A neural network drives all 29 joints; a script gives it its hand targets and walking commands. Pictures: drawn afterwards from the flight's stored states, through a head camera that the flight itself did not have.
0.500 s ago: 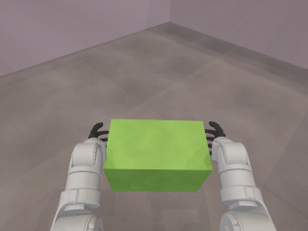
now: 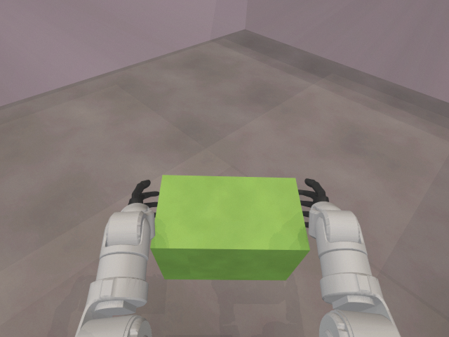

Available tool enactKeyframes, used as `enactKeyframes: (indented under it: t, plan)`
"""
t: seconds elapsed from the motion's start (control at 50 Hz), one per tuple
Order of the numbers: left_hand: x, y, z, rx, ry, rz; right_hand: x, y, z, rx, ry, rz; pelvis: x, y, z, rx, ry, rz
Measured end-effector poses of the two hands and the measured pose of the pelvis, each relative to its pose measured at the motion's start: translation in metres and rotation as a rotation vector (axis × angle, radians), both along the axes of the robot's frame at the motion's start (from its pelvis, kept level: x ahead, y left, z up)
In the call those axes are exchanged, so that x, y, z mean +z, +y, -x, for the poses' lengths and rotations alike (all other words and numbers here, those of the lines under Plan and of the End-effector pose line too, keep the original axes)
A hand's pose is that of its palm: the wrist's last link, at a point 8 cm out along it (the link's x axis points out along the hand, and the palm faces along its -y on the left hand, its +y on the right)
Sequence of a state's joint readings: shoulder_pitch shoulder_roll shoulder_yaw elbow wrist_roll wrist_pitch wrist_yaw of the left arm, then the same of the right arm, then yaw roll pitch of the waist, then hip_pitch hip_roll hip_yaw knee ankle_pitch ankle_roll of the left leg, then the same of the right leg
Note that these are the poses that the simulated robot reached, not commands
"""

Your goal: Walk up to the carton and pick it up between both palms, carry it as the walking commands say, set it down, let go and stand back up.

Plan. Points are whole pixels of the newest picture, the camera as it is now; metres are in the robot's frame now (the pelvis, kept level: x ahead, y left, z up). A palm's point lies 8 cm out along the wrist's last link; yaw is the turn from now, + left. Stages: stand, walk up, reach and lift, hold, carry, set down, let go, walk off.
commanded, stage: carry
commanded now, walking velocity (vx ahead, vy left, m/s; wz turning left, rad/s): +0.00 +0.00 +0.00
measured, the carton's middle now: (227, 230) +0.34 +0.00 -0.01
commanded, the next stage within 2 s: hold in 0.18 s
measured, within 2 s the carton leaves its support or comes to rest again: neither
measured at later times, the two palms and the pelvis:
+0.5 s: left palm (153, 231) +0.30 +0.14 +0.04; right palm (339, 240) +0.28 -0.20 +0.05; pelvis +0.02 -0.02 +0.01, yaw -1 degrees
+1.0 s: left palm (150, 227) +0.33 +0.16 +0.00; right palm (321, 227) +0.33 -0.19 +0.01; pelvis +0.06 -0.03 +0.02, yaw -3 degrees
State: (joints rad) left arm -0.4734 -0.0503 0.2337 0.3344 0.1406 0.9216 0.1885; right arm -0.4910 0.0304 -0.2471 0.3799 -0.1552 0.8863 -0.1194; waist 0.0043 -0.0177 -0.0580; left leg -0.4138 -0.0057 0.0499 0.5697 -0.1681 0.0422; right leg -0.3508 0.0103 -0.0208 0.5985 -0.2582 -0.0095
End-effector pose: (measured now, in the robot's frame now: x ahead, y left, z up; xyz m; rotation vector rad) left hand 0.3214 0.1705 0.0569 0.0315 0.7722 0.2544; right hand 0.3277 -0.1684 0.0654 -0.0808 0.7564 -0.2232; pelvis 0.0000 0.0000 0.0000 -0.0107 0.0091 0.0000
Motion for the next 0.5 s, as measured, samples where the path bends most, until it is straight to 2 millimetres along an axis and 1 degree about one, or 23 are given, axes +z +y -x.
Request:
enactKeyframes:
  t: [0.08,0.14,0.2,0.24,0.28,0.32,0.38,0.44,0.5]
  plan:
    - [0.007,0.0,-0.004,0.01,-0.018,-0.001,0.004,0.001,-0.005,-0.001,-0.017,-0.018,0.0,0.0,0.0,-0.001,-0.001,0.0]
    - [0.004,0.0,-0.006,0.002,-0.001,-0.013,-0.001,0.0,-0.007,0.008,0.0,-0.015,0.0,-0.001,-0.003,-0.002,0.006,-0.003]
    - [0.006,-0.001,-0.005,0.016,-0.015,-0.008,0.0,0.0,-0.006,0.006,-0.012,-0.013,-0.001,-0.002,-0.004,0.001,-0.002,-0.005]
    - [0.0,-0.003,-0.004,0.0,-0.024,-0.011,-0.006,-0.002,-0.006,0.021,-0.019,-0.015,0.001,-0.004,-0.007,-0.002,-0.012,-0.005]
    - [-0.011,-0.005,0.006,0.005,-0.013,-0.018,-0.018,-0.004,0.004,0.023,-0.008,-0.01,0.007,-0.005,-0.014,-0.003,-0.026,-0.004]
    - [-0.021,-0.009,0.018,0.027,-0.011,0.01,-0.027,-0.008,0.02,-0.009,-0.005,-0.016,0.011,-0.007,-0.021,-0.004,-0.042,-0.005]
    - [-0.03,-0.016,0.031,0.028,-0.02,0.043,-0.034,-0.015,0.041,-0.064,-0.014,-0.045,0.014,-0.01,-0.024,-0.005,-0.069,-0.008]
    - [-0.027,-0.023,0.032,-0.009,-0.042,0.031,-0.031,-0.022,0.048,-0.079,-0.037,-0.043,0.014,-0.013,-0.021,-0.005,-0.086,-0.009]
    - [-0.016,-0.03,0.022,-0.043,-0.082,0.015,-0.019,-0.029,0.044,-0.077,-0.078,-0.024,0.013,-0.015,-0.016,-0.008,-0.098,-0.01]
